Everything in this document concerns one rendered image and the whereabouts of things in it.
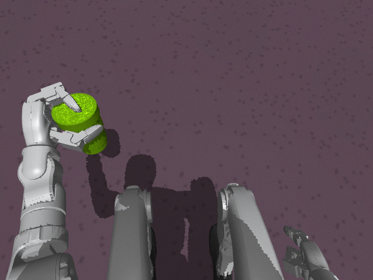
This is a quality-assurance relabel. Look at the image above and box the right robot foot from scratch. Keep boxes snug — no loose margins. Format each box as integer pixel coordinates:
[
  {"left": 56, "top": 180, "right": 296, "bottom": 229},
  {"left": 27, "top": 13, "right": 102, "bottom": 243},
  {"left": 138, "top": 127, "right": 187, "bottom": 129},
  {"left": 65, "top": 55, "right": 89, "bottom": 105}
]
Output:
[{"left": 209, "top": 224, "right": 233, "bottom": 280}]

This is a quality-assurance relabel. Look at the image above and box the left robot arm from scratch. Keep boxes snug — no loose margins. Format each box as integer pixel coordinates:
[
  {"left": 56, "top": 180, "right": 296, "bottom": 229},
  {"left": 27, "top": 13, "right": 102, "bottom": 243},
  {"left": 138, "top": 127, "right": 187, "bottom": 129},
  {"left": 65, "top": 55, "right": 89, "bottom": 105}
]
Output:
[{"left": 5, "top": 145, "right": 78, "bottom": 280}]

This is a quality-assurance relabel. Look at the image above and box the right robot arm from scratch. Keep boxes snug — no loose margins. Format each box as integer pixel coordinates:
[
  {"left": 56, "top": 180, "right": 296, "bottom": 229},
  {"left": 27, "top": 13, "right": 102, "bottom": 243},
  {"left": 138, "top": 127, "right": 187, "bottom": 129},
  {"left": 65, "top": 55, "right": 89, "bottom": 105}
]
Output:
[{"left": 308, "top": 268, "right": 339, "bottom": 280}]

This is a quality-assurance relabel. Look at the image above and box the cup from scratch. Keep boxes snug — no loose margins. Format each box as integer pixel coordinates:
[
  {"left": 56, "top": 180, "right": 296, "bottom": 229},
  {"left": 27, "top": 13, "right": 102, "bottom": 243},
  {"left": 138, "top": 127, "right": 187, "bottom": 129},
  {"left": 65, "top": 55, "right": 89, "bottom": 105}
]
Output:
[{"left": 51, "top": 93, "right": 107, "bottom": 155}]

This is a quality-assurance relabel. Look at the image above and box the right robot hand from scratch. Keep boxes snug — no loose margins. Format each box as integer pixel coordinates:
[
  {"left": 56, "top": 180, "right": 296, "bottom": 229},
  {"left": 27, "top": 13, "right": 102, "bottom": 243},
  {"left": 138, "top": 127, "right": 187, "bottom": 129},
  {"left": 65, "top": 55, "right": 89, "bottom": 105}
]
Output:
[{"left": 282, "top": 226, "right": 330, "bottom": 280}]

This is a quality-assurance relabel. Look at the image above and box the left robot hand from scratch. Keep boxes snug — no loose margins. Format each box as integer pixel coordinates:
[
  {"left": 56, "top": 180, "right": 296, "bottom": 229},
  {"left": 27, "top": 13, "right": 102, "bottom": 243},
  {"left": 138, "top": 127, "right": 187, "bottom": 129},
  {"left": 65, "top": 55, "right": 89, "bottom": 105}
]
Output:
[{"left": 22, "top": 82, "right": 103, "bottom": 152}]

